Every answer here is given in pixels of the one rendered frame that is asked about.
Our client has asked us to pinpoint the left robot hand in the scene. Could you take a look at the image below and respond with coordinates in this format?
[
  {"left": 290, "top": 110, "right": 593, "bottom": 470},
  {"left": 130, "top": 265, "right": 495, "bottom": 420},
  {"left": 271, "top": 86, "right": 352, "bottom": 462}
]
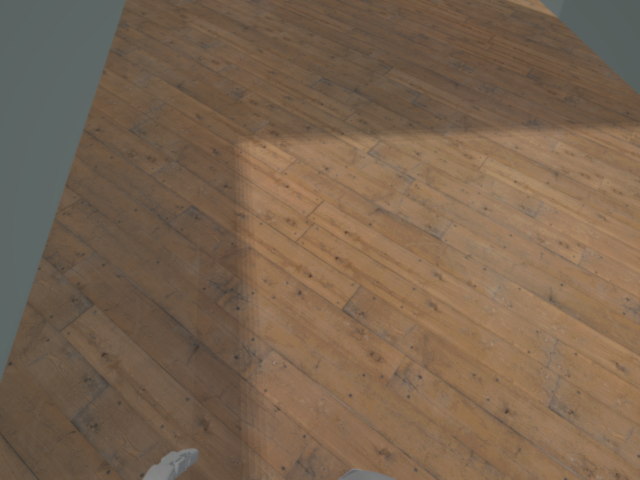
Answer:
[{"left": 142, "top": 448, "right": 199, "bottom": 480}]

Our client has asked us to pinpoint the right robot shin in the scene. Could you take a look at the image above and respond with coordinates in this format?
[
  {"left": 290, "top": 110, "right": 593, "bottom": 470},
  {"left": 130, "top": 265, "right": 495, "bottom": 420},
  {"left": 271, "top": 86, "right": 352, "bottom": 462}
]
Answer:
[{"left": 341, "top": 469, "right": 360, "bottom": 479}]

